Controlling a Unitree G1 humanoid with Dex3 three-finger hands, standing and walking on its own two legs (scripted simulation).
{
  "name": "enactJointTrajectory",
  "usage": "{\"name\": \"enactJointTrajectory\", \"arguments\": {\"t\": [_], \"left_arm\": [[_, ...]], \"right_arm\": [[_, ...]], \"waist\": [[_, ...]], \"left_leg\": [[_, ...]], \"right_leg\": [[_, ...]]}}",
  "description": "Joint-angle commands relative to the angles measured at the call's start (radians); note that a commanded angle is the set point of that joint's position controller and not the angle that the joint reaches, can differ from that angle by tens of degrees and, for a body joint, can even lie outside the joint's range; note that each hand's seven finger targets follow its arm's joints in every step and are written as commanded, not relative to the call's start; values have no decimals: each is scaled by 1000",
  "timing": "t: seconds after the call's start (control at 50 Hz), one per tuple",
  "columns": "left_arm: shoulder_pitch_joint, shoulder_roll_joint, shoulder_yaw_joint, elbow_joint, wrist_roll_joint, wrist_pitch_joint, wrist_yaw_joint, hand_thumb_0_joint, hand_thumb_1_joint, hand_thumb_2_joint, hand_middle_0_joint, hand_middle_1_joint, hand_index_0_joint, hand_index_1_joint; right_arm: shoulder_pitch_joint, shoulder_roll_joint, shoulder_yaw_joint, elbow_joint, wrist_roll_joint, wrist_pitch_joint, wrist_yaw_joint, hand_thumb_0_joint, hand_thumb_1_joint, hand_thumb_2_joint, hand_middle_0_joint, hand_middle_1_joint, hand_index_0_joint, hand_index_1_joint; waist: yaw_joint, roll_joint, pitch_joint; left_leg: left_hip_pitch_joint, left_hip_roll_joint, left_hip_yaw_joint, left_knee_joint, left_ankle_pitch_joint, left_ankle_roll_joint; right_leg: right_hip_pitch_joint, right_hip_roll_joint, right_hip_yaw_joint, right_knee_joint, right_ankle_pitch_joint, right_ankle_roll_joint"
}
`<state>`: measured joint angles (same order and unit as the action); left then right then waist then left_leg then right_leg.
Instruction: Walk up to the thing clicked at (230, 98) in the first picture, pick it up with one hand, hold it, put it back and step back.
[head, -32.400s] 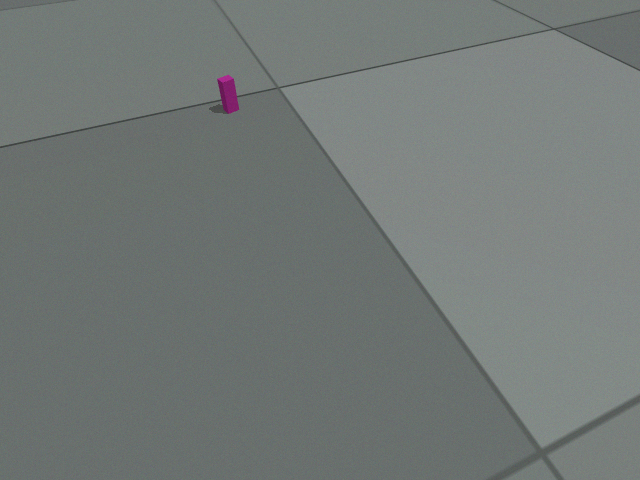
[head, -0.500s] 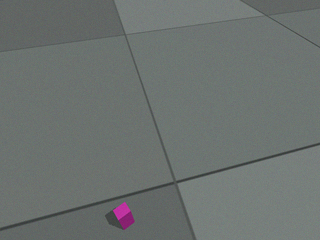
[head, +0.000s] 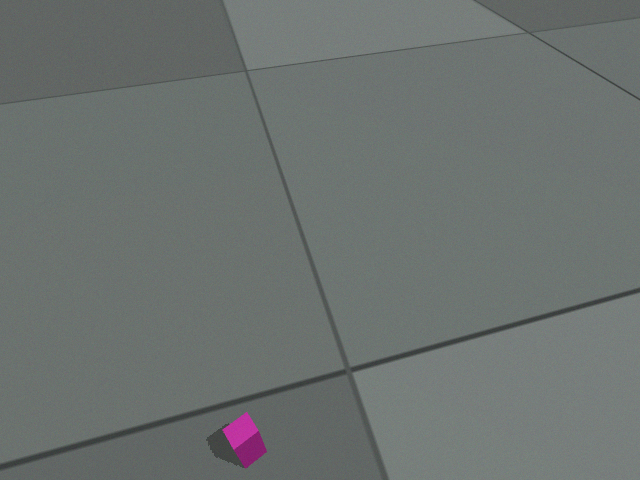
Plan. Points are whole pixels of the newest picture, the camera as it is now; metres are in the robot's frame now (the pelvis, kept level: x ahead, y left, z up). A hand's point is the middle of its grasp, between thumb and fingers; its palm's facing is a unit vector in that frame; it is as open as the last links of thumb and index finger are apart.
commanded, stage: stand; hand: left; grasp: from the side
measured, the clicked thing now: (246, 441) +0.37 +0.22 -0.69
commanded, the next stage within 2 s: step back in 0.34 s
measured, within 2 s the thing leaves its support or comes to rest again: neither
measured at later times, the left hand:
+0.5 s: hand out of the picture +0.07 +0.26 -0.16, palm faces -0.01 -0.93 -0.37, open 7.4 cm
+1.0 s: hand out of the picture +0.00 +0.27 -0.17, palm faces +0.03 -0.91 -0.41, open 7.4 cm
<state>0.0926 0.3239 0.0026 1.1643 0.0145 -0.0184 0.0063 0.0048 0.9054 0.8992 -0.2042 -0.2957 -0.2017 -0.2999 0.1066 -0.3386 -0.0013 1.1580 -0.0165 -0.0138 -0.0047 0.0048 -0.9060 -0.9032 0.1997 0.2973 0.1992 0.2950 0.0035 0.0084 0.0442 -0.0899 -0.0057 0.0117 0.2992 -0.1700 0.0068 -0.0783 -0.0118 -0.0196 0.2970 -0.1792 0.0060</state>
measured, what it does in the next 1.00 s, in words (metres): walks backwards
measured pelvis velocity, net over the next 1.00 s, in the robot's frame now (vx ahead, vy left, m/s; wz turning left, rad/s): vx -0.12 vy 0.00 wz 0.06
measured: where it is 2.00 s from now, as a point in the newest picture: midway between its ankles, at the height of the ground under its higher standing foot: outside the picture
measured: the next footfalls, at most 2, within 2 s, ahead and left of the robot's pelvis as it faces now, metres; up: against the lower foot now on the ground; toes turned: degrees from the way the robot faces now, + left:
left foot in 1.02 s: -0.15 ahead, +0.12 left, +0.00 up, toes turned +1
right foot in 1.42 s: -0.20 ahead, -0.10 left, +0.00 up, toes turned +2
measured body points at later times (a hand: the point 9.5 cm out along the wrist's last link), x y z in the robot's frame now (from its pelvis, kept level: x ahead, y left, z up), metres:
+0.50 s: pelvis -0.02 +0.00 -0.01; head +0.03 +0.00 +0.44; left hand +0.07 +0.31 -0.14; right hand +0.07 -0.31 -0.14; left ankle +0.00 +0.11 -0.75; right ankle -0.01 -0.12 -0.75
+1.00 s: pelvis -0.12 +0.00 -0.03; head -0.05 +0.00 +0.41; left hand -0.01 +0.32 -0.14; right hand -0.04 -0.32 -0.16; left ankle -0.19 +0.12 -0.74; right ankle -0.01 -0.12 -0.75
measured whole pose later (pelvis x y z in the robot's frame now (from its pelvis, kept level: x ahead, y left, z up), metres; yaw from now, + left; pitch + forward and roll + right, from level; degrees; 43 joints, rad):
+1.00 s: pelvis -0.12 +0.00 -0.03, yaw +3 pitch -1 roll +0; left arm 0.07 0.36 0.06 0.84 0.04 0.03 0.02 0.01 0.90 0.90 -0.21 -0.30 -0.21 -0.30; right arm 0.16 -0.41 -0.05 0.95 -0.01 0.07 0.01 0.00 -0.91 -0.90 0.20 0.30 0.20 0.29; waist 0.00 0.03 0.18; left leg -0.26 -0.04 -0.07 0.79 -0.49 -0.01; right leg -0.43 -0.05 -0.06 0.59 -0.14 0.00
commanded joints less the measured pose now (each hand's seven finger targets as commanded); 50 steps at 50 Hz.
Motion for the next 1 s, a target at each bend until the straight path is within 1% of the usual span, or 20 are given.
{"name": "enactJointTrajectory", "arguments": {"t": [0.0,0.08,0.2,0.3,0.32,0.34,0.48,0.56,0.6,0.62,0.64,0.66,0.68,0.7,0.72,0.76,0.82,0.9,0.94,0.98], "left_arm": [[-39,213,39,-58,-1,-15,15,0,900,900,-200,-300,-200,-300],[-33,213,37,-58,-1,-14,13,0,900,900,-200,-300,-200,-300],[-31,218,38,-60,-3,-16,12,0,900,900,-200,-300,-200,-300],[-30,215,38,-64,-3,-15,12,0,900,900,-200,-300,-200,-300],[-28,296,79,-98,-26,-5,13,0,900,900,-200,-300,-200,-300],[-10,290,81,-115,-29,-3,17,0,900,900,-200,-300,-200,-300],[-7,251,79,-207,-15,23,13,0,900,900,-200,-300,-200,-300],[66,244,85,-220,-5,39,8,0,900,900,-200,-300,-200,-300],[109,255,94,-221,-1,41,5,0,900,900,-200,-300,-200,-300],[116,262,100,-224,0,43,3,0,900,900,-200,-300,-200,-300],[117,288,109,-235,3,42,2,0,900,900,-200,-300,-200,-300],[109,351,125,-246,11,35,2,0,900,900,-200,-300,-200,-300],[41,410,135,-286,25,24,8,0,900,900,-200,-300,-200,-300],[-8,405,139,-316,30,21,13,0,900,900,-200,-300,-200,-300],[-53,391,139,-337,31,21,18,0,900,900,-200,-300,-200,-300],[-134,319,127,-359,30,21,23,0,900,900,-200,-300,-200,-300],[-55,288,125,-368,34,22,26,0,900,900,-200,-300,-200,-300],[49,299,135,-358,29,35,31,0,900,900,-200,-300,-200,-300],[20,318,141,-376,21,42,31,0,900,900,-200,-300,-200,-300],[-9,331,134,-389,6,55,24,0,900,900,-200,-300,-200,-300]], "right_arm": [[-43,-209,-39,-56,3,-20,-16,0,-900,-900,200,300,200,300],[-42,-205,-37,-55,2,-20,-14,0,-900,-900,200,300,200,300],[-35,-207,-37,-55,4,-21,-14,0,-900,-900,200,300,200,300],[-40,-212,-37,-57,3,-21,-13,0,-900,-900,200,300,200,300],[-75,-256,-61,-88,8,1,-6,0,-900,-900,200,300,200,300],[-56,-248,-61,-107,15,8,-5,0,-900,-900,200,300,200,300],[-49,-274,-96,-188,16,34,5,0,-900,-900,200,300,200,300],[-91,-288,-113,-257,10,46,6,0,-900,-900,200,300,200,300],[-115,-285,-115,-288,11,53,7,0,-900,-900,200,300,200,300],[-127,-279,-116,-300,12,58,8,0,-900,-900,200,300,200,300],[-128,-263,-114,-311,16,64,10,0,-900,-900,200,300,200,300],[-126,-222,-106,-317,19,70,8,0,-900,-900,200,300,200,300],[-81,-207,-102,-311,8,82,2,0,-900,-900,200,300,200,300],[-19,-233,-110,-291,5,88,2,0,-900,-900,200,300,200,300],[14,-250,-115,-281,9,87,5,0,-900,-900,200,300,200,300],[91,-258,-123,-248,30,82,10,0,-900,-900,200,300,200,300],[96,-264,-107,-256,26,74,3,0,-900,-900,200,300,200,300],[44,-244,-88,-292,6,64,-4,0,-900,-900,200,300,200,300],[111,-243,-89,-279,-2,60,-5,0,-900,-900,200,300,200,300],[202,-238,-102,-235,-13,54,-1,0,-900,-900,200,300,200,300]], "waist": [[-3,-11,-84],[-1,-10,-65],[-6,-12,-87],[-6,-12,-70],[-3,-31,55],[-8,-32,18],[-21,48,-137],[2,120,-159],[23,111,-161],[32,89,-141],[42,11,-111],[61,-180,-54],[43,-243,-18],[15,-216,-9],[-3,-187,10],[-50,-136,-7],[7,-114,-90],[59,-173,-130],[17,-251,-154],[-29,-227,-148]], "left_leg": [[14,142,-101,-33,203,17],[0,137,-105,-48,171,8],[16,140,-102,-39,201,12],[10,138,-101,-46,153,13],[-69,116,-117,54,284,34],[-63,119,-100,83,320,41],[-80,165,-142,117,301,124],[-152,221,-188,141,253,189],[-230,207,-181,205,196,189],[-274,169,-162,250,104,172],[-315,87,-125,359,-26,131],[-342,-79,-54,598,-261,44],[-334,-131,-130,814,-447,29],[-325,-110,-173,913,-438,24],[-315,-95,-184,971,-381,22],[-308,-108,-180,994,-289,9],[-358,-88,-145,857,-299,-28],[-378,-45,-99,567,-372,-32],[-283,7,-86,356,-341,1],[-113,-20,-5,159,-129,25]], "right_leg": [[19,-130,92,-26,199,-18],[3,-123,86,-35,146,-16],[24,-132,94,-29,202,-20],[3,-128,94,-42,153,-20],[-93,-112,110,43,319,-29],[-83,-113,103,70,346,-39],[-88,-54,75,254,157,-61],[-82,-7,34,409,-5,-58],[-52,-16,52,425,-26,-75],[-64,-37,82,395,-16,-97],[-97,-113,177,287,25,-143],[-183,-292,403,30,83,-224],[-293,-403,548,-41,91,-295],[-335,-406,552,-35,46,-310],[-377,-374,483,-31,22,-299],[-342,-248,287,2,-44,-219],[-143,-223,263,75,-31,-211],[57,-262,273,111,68,-216],[52,-274,262,155,217,-189],[-86,-227,183,222,221,-135]]}}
